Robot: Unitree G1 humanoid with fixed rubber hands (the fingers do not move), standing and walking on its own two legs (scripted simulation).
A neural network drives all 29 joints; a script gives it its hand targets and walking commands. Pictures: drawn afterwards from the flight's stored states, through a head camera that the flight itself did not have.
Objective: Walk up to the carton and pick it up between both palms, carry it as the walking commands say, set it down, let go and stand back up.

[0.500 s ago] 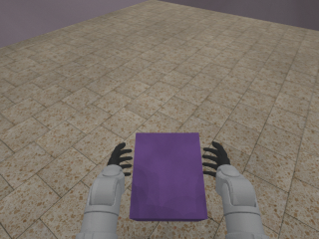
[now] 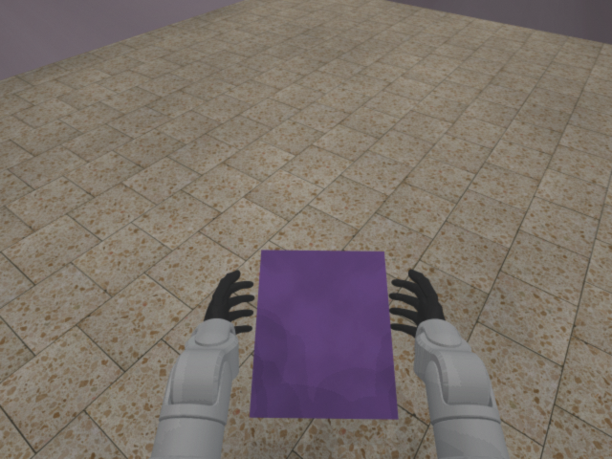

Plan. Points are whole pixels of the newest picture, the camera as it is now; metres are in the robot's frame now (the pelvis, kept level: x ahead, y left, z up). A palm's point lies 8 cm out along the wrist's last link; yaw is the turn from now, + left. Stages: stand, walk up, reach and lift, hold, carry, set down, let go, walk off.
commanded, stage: carry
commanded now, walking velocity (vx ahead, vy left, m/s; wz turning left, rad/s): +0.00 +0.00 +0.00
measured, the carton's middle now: (321, 335) +0.32 +0.00 -0.06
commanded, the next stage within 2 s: hold in 1.28 s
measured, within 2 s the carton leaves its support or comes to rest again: neither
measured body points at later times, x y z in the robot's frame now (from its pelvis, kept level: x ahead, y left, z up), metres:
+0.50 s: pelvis +0.03 +0.00 +0.00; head +0.01 +0.00 +0.45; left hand +0.32 +0.13 +0.03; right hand +0.32 -0.15 +0.03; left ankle +0.09 +0.12 -0.72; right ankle +0.08 -0.10 -0.72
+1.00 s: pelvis +0.04 +0.00 +0.00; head +0.03 +0.01 +0.45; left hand +0.34 +0.13 +0.03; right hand +0.33 -0.15 +0.03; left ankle +0.09 +0.12 -0.72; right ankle +0.08 -0.10 -0.72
